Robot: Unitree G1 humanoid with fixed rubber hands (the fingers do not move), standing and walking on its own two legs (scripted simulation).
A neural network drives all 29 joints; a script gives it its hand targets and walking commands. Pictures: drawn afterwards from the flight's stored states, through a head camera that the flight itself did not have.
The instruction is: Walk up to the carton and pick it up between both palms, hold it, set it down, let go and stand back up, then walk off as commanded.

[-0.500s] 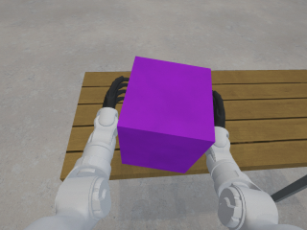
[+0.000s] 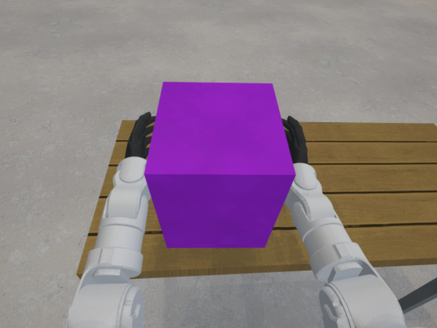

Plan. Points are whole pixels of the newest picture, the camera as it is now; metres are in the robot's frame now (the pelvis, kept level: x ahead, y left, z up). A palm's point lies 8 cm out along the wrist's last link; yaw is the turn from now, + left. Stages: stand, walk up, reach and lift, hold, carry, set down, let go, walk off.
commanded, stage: reach and lift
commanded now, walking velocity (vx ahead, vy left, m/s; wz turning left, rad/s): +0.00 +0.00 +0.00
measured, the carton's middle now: (217, 170) +0.37 -0.01 +0.10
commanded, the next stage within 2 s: hold in 1.54 s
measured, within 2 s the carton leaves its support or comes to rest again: neither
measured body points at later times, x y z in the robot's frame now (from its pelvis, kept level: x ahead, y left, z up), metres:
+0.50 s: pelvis -0.04 +0.01 +0.00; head -0.08 +0.04 +0.44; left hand +0.36 +0.14 +0.18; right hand +0.34 -0.16 +0.17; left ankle +0.00 +0.12 -0.75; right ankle -0.01 -0.12 -0.75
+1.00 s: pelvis -0.02 +0.00 +0.00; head -0.07 +0.02 +0.44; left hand +0.39 +0.14 +0.22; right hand +0.38 -0.16 +0.22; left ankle +0.00 +0.12 -0.75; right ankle -0.01 -0.12 -0.75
